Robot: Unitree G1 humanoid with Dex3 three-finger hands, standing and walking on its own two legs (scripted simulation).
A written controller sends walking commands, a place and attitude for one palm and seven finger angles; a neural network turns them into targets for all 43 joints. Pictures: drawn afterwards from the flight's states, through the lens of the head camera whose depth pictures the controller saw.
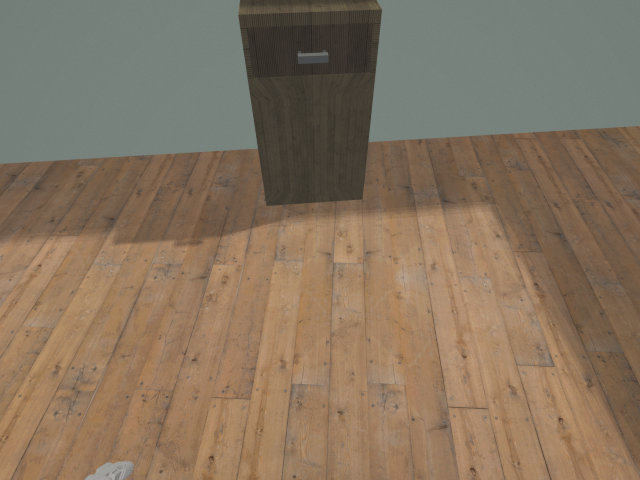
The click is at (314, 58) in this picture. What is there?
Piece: drawer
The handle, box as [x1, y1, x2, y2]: [298, 50, 328, 63]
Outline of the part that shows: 328,55 325,50 323,50 321,53 301,53 300,51 298,51 298,63 328,62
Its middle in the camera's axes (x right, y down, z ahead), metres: -0.03 -0.61 +1.29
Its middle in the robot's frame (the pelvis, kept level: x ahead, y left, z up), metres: +1.37 +0.10 -0.07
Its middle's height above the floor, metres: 0.70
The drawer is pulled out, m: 0.00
